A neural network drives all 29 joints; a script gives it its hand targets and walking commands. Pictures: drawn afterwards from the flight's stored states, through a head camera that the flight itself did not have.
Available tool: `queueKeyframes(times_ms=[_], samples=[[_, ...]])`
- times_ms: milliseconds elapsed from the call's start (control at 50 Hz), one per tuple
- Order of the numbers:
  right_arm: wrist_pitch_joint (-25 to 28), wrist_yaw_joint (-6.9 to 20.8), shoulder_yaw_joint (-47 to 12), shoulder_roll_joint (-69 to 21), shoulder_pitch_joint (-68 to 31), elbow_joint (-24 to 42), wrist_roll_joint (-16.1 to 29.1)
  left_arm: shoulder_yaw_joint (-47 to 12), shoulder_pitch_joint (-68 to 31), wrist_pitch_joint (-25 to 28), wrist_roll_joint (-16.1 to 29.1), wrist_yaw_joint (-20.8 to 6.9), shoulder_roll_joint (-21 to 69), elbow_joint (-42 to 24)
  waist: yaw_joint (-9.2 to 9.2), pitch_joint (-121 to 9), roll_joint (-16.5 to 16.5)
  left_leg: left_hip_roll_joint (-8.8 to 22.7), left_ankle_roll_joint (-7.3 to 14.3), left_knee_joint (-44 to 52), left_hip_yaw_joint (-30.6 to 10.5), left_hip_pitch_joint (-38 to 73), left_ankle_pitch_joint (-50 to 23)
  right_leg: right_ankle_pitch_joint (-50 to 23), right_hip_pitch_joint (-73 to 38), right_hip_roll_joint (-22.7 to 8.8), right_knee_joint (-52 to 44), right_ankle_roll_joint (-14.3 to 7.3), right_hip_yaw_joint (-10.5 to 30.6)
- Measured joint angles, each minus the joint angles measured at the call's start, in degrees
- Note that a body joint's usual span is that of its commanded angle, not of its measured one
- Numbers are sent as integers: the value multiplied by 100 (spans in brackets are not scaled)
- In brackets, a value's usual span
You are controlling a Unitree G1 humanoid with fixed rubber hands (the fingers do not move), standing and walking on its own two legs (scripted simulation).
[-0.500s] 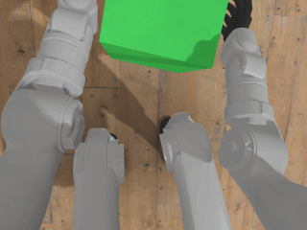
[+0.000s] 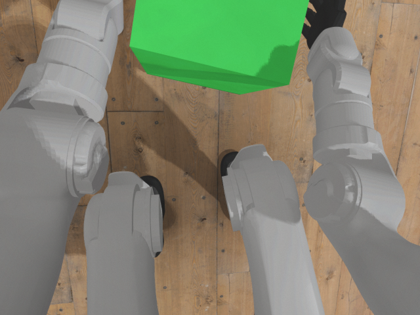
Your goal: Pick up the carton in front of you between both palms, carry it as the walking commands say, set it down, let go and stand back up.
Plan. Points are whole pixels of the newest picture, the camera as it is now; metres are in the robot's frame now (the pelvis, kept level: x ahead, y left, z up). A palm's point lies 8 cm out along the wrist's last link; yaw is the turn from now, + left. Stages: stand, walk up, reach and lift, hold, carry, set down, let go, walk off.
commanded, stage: set down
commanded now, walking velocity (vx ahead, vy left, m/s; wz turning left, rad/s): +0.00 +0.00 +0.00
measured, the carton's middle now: (213, 18) +0.53 -0.09 -0.25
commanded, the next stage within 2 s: let go in 1.62 s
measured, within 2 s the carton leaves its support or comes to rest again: rests again in 0.34 s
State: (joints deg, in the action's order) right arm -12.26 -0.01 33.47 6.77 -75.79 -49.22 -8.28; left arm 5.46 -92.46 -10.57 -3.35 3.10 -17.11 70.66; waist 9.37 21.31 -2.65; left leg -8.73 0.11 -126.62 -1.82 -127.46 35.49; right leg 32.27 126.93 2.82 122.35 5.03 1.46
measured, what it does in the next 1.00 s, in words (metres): rises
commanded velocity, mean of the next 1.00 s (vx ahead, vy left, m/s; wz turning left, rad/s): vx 0.00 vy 0.00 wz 0.00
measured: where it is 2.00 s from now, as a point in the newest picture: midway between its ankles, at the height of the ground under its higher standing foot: (195, 217)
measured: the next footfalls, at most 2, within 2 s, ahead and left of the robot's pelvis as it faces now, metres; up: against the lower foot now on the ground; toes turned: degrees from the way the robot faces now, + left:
none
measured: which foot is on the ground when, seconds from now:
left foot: down 0.00-1.00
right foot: down 0.00-1.00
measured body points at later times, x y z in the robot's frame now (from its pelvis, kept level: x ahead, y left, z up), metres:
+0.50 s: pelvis +0.00 +0.00 -0.01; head +0.38 -0.01 +0.22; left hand +0.59 +0.09 -0.21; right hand +0.49 -0.27 -0.20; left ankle +0.10 +0.10 -0.34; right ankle +0.12 -0.13 -0.34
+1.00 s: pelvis +0.00 -0.01 +0.07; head +0.34 -0.04 +0.35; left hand +0.62 +0.07 -0.05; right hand +0.50 -0.29 -0.05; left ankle +0.09 +0.10 -0.34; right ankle +0.12 -0.13 -0.34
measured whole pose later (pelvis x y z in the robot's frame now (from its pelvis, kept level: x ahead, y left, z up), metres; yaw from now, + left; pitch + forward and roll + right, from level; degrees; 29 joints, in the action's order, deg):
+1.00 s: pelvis +0.00 -0.01 +0.07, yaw -3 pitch +43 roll -1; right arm -10.2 -8.9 19.0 11.3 -71.3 -48.4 8.1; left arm 3.2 -87.4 -11.6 3.8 1.2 -26.0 66.5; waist 10.1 7.9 -1.8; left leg -2.4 0.4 -112.5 -0.6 -121.3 34.0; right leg 27.0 124.0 2.2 108.2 0.9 -0.2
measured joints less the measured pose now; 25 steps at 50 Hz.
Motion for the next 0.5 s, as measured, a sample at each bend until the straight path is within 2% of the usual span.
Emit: queueKeyframes(times_ms=[160, 320, 400, 500], samples=[[55, 196, 159, 40, -90, -143, -140, 176, -24, 30, -189, -208, -19, -2, -12, 19, 45, 71, 57, -53, 12, -31, 10, -11, 16, -10, 14, 1, -31], [302, 170, 306, 93, -288, -494, -153, 85, -32, 114, -202, -238, -87, -126, -11, 148, 137, 146, 89, -111, 23, -5, 39, -7, -13, -18, 42, 19, -57], [638, -114, 38, 280, -398, -1023, 171, -372, 4, 227, 171, -89, -315, -161, -13, 325, 222, 206, 77, -106, 26, 44, 55, -23, -38, -56, 40, -25, -94], [962, -411, -583, 704, -391, -1341, 999, -1004, 56, 337, 939, 47, -828, -201, -28, 451, 281, 328, 75, -148, 46, 9, 92, -69, 63, -212, 81, -205, -224]])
